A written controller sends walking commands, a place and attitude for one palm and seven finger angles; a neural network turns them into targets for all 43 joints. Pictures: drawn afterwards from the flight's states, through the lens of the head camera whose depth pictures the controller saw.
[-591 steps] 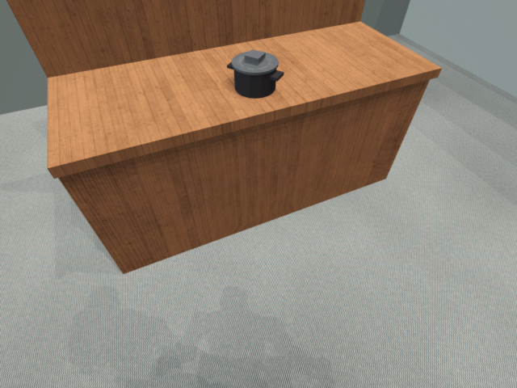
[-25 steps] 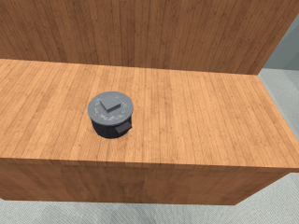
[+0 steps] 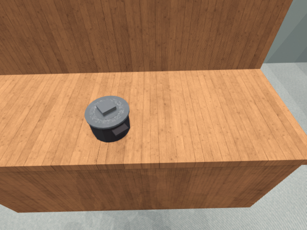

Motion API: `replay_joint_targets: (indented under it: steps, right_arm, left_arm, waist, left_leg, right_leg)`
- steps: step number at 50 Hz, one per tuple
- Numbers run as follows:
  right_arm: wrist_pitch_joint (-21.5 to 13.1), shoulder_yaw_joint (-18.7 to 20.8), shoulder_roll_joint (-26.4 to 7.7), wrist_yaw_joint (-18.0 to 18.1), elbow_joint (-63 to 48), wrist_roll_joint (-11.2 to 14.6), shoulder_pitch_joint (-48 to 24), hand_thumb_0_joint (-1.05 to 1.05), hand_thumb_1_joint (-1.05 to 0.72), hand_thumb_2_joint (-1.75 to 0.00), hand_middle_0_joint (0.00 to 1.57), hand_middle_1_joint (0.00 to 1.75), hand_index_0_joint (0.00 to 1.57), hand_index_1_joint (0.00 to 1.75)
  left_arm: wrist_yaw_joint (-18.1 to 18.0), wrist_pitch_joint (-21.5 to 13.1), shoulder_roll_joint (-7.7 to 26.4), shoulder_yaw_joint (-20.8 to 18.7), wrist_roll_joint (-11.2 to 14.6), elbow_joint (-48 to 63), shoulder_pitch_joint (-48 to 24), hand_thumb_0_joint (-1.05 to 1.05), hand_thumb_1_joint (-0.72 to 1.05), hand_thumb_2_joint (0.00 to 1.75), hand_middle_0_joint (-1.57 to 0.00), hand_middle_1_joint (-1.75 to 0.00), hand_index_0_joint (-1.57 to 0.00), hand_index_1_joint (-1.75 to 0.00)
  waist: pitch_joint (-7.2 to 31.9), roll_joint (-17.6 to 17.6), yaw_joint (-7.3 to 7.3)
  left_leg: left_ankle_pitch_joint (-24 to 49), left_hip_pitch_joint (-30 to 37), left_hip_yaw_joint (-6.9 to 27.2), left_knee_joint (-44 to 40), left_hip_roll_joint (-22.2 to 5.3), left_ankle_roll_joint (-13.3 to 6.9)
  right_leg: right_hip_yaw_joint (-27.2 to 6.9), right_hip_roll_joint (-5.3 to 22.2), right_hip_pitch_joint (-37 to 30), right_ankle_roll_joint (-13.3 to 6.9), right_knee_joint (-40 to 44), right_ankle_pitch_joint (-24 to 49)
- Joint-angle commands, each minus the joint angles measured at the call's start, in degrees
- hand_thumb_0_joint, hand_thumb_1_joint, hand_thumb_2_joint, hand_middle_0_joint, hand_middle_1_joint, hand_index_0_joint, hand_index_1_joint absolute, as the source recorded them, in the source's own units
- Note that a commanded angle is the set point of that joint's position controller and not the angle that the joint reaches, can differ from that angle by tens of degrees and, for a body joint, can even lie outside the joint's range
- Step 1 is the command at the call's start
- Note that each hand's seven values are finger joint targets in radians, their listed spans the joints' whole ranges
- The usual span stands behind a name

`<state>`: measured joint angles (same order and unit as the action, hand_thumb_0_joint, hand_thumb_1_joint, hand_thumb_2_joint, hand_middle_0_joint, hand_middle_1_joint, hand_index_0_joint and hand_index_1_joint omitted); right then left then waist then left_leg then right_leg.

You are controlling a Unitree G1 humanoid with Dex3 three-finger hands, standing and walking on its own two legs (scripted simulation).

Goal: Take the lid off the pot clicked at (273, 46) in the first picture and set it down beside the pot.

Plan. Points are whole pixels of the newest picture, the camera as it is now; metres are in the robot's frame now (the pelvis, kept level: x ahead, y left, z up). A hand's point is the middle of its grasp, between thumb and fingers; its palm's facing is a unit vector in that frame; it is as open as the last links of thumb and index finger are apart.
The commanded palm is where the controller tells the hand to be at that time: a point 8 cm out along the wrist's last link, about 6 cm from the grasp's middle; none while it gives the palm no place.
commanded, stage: come to a stop and stand still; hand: left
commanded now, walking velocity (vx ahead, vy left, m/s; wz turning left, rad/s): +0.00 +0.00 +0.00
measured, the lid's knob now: (106, 107) +0.51 +0.20 +0.01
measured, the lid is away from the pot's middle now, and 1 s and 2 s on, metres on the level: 0.00 0.00 0.00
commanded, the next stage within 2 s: look again from close up in 0.52 s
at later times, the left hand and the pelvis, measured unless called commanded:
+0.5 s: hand out of the picture +0.01 +0.13 -0.17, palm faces +0.02 -0.98 -0.18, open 7.4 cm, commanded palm none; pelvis +0.02 -0.03 +0.00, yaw +0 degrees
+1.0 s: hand out of the picture +0.01 +0.13 -0.17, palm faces +0.03 -0.98 -0.17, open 7.4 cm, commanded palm none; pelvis +0.02 -0.04 +0.00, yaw +0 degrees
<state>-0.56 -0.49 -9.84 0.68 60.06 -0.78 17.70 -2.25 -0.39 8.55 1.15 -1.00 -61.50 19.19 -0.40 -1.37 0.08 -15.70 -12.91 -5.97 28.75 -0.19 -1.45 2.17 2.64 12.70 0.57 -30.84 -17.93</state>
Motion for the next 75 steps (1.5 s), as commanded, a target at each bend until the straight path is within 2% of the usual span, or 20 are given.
replay_joint_targets:
  steps: [1,13,20,23,28,29,32,37,42,44,48,50,60,63,64,67,69,71,73,75]
  right_arm:
    - [-1.34,0.76,-3.74,0.41,-1.41,0.21,2.6,0.0,-0.9,-0.9,0.2,0.3,0.2,0.3]
    - [-1.59,0.54,-2.61,0.89,1.7,0.35,3.02,0.0,-0.9,-0.9,0.2,0.3,0.2,0.3]
    - [-1.48,0.73,-2.4,1.08,2.86,0.45,2.86,0.0,-0.9,-0.9,0.2,0.3,0.2,0.3]
    - [-1.42,0.61,-2.09,1.13,3.45,0.45,2.92,0.0,-0.9,-0.9,0.2,0.3,0.2,0.3]
    - [-1.47,0.59,-1.83,1.18,3.98,0.48,2.95,0.0,-0.9,-0.9,0.2,0.3,0.2,0.3]
    - [-1.42,0.57,-1.63,1.2,4.08,0.52,2.92,0.0,-0.9,-0.9,0.2,0.3,0.2,0.3]
    - [-1.5,0.6,-1.99,1.23,4.16,0.51,3.04,0.0,-0.9,-0.9,0.2,0.3,0.2,0.3]
    - [-1.5,0.57,-1.95,1.26,4.54,0.53,3.02,0.0,-0.9,-0.9,0.2,0.3,0.2,0.3]
    - [-1.59,0.63,-1.83,1.27,4.77,0.54,3.08,0.0,-0.9,-0.9,0.2,0.3,0.2,0.3]
    - [-1.53,0.6,-1.57,1.29,4.89,0.58,3.0,0.0,-0.9,-0.9,0.2,0.3,0.2,0.3]
    - [-1.61,0.62,-1.6,1.31,5.0,0.59,3.31,0.0,-0.9,-0.9,0.2,0.3,0.2,0.3]
    - [-1.57,0.57,-1.64,1.31,5.14,0.61,3.15,0.0,-0.9,-0.9,0.2,0.3,0.2,0.3]
    - [-1.71,0.62,-1.54,1.28,5.34,0.67,3.74,0.0,-0.9,-0.9,0.2,0.3,0.2,0.3]
    - [-1.84,0.65,-1.3,1.29,5.52,0.64,4.07,0.0,-0.9,-0.9,0.2,0.3,0.2,0.3]
    - [-1.83,0.62,-1.21,1.34,5.51,0.69,4.16,0.0,-0.9,-0.9,0.2,0.3,0.2,0.3]
    - [-1.91,0.66,-1.18,1.35,5.73,0.72,4.24,0.0,-0.9,-0.9,0.2,0.3,0.2,0.3]
    - [-1.83,0.64,-0.88,1.39,5.74,0.75,4.24,0.0,-0.9,-0.9,0.2,0.3,0.2,0.3]
    - [-1.8,0.7,-1.07,1.36,5.8,0.72,4.29,0.0,-0.9,-0.9,0.2,0.3,0.2,0.3]
    - [-1.51,0.68,-1.47,1.28,5.37,0.68,4.06,0.0,-0.9,-0.9,0.2,0.3,0.2,0.3]
    - [-0.8,0.92,-2.08,1.25,4.24,0.59,3.41,0.0,-0.9,-0.9,0.2,0.3,0.2,0.3]
  left_arm:
    - [-0.04,-1.12,6.06,-0.84,0.06,2.07,3.16,0.0,0.9,0.9,-0.2,-0.3,-0.2,-0.3]
    - [-0.11,-1.6,5.51,-0.84,0.25,1.24,3.87,0.0,0.9,0.9,-0.2,-0.3,-0.2,-0.3]
    - [-0.17,-1.77,5.3,-0.88,0.24,0.86,4.05,0.0,0.9,0.9,-0.2,-0.3,-0.2,-0.3]
    - [-0.23,-1.75,5.21,-0.82,0.28,0.58,4.01,0.0,0.9,0.9,-0.2,-0.3,-0.2,-0.3]
    - [-0.24,-1.73,5.08,-0.9,0.24,0.56,4.07,0.0,0.9,0.9,-0.2,-0.3,-0.2,-0.3]
    - [-0.13,-1.71,5.38,-0.87,0.35,0.48,3.98,0.0,0.9,0.9,-0.2,-0.3,-0.2,-0.3]
    - [-0.22,-1.73,5.05,-0.9,0.31,0.58,4.03,0.0,0.9,0.9,-0.2,-0.3,-0.2,-0.3]
    - [-0.24,-1.79,4.99,-0.88,0.33,0.45,4.22,0.0,0.9,0.9,-0.2,-0.3,-0.2,-0.3]
    - [-0.27,-1.85,4.9,-0.91,0.34,0.44,4.47,0.0,0.9,0.9,-0.2,-0.3,-0.2,-0.3]
    - [-0.2,-1.8,5.1,-0.91,0.4,0.38,4.23,0.0,0.9,0.9,-0.2,-0.3,-0.2,-0.3]
    - [-0.31,-1.78,4.66,-0.91,0.32,0.41,4.46,0.0,0.9,0.9,-0.2,-0.3,-0.2,-0.3]
    - [-0.24,-1.69,4.76,-0.91,0.33,0.41,4.39,0.0,0.9,0.9,-0.2,-0.3,-0.2,-0.3]
    - [-0.23,-1.7,4.4,-0.86,0.32,0.32,4.76,0.0,0.9,0.9,-0.2,-0.3,-0.2,-0.3]
    - [-0.29,-1.82,4.16,-0.81,0.33,0.23,4.98,0.0,0.9,0.9,-0.2,-0.3,-0.2,-0.3]
    - [-0.23,-1.82,4.38,-0.88,0.4,0.29,4.99,0.0,0.9,0.9,-0.2,-0.3,-0.2,-0.3]
    - [-0.34,-1.86,4.05,-0.83,0.32,0.22,5.34,0.0,0.9,0.9,-0.2,-0.3,-0.2,-0.3]
    - [-0.28,-1.79,4.04,-0.84,0.38,0.13,5.35,0.0,0.9,0.9,-0.2,-0.3,-0.2,-0.3]
    - [-0.36,-1.73,3.86,-0.83,0.31,0.09,5.39,0.0,0.9,0.9,-0.2,-0.3,-0.2,-0.3]
    - [-0.47,-1.64,4.81,-1.25,0.28,0.43,5.19,0.0,0.9,0.9,-0.2,-0.3,-0.2,-0.3]
    - [-0.6,-1.33,6.24,-2.06,0.33,1.11,5.09,0.0,0.9,0.9,-0.2,-0.3,-0.2,-0.3]
  waist:
    - [-4.48,3.51,0.01]
    - [-1.81,1.13,-0.16]
    - [-2.38,3.19,-0.29]
    - [-2.41,1.46,-0.23]
    - [-2.68,1.34,-0.29]
    - [-3.0,2.43,-0.42]
    - [-2.43,1.58,-0.29]
    - [-2.57,2.69,-0.39]
    - [-2.02,1.72,-0.4]
    - [-2.73,2.36,-0.49]
    - [-2.66,1.37,-0.37]
    - [-3.92,1.17,-0.56]
    - [-3.93,1.97,-0.52]
    - [-2.65,1.43,-0.43]
    - [-2.45,2.24,-0.45]
    - [-2.64,1.14,-0.45]
    - [-3.51,2.52,-0.56]
    - [-3.85,2.05,-0.46]
    - [-3.94,-0.24,-0.86]
    - [-3.44,0.64,-1.41]
  left_leg:
    - [3.9,0.24,6.28,-5.76,-5.17,-0.63]
    - [10.2,3.0,5.65,-5.01,-6.0,-0.08]
    - [11.73,3.32,5.35,-4.85,-6.26,0.07]
    - [11.18,3.63,5.15,-5.21,-6.29,0.26]
    - [11.95,3.89,5.12,-5.55,-6.47,0.21]
    - [11.69,3.68,5.27,-5.77,-6.53,0.07]
    - [12.34,4.23,5.2,-5.64,-6.58,0.15]
    - [12.29,4.13,5.21,-5.84,-6.63,0.16]
    - [12.97,4.71,5.15,-5.92,-6.68,0.21]
    - [12.78,4.54,5.17,-6.37,-6.84,0.03]
    - [12.68,4.77,5.21,-6.43,-6.84,0.06]
    - [11.77,3.8,5.24,-6.55,-6.79,0.06]
    - [11.36,3.54,5.43,-6.83,-6.71,-0.16]
    - [12.95,4.54,5.5,-6.62,-6.78,-0.3]
    - [13.1,4.54,5.56,-6.81,-6.92,-0.42]
    - [13.55,4.41,5.55,-6.55,-6.85,-0.33]
    - [12.77,3.98,5.62,-6.95,-6.96,-0.47]
    - [12.27,3.89,5.54,-6.87,-6.9,-0.36]
    - [12.4,2.4,5.63,-5.86,-6.3,-0.25]
    - [10.45,-0.02,5.65,-4.16,-5.72,-0.06]
  right_leg:
    - [-5.74,4.17,4.76,-3.33,7.82,4.4]
    - [-5.47,4.41,1.26,-3.62,7.83,14.57]
    - [-5.02,4.49,0.15,-3.51,8.13,18.93]
    - [-5.33,4.55,0.01,-3.63,8.62,18.65]
    - [-5.09,4.4,-0.33,-3.63,8.95,18.84]
    - [-4.79,4.11,-0.49,-3.61,9.18,18.72]
    - [-5.11,4.24,-0.65,-3.65,9.1,19.1]
    - [-5.11,4.31,-1.14,-3.58,9.43,19.91]
    - [-4.98,4.34,-1.51,-3.61,9.45,20.56]
    - [-4.58,4.13,-1.44,-3.59,9.78,20.15]
    - [-5.07,4.13,-1.25,-3.61,9.94,19.26]
    - [-4.94,4.07,-0.89,-3.59,10.3,17.99]
    - [-4.88,3.94,-0.92,-3.54,10.43,17.07]
    - [-4.95,3.99,-1.28,-3.59,10.18,18.31]
    - [-4.61,3.82,-1.69,-3.64,10.16,18.54]
    - [-4.87,4.0,-1.57,-3.59,10.12,18.75]
    - [-4.54,3.85,-1.37,-3.58,10.36,18.27]
    - [-4.74,3.85,-0.95,-3.52,10.37,17.25]
    - [-4.96,4.84,-1.38,-3.94,9.48,18.01]
    - [-5.42,6.3,-2.29,-4.59,8.28,18.17]
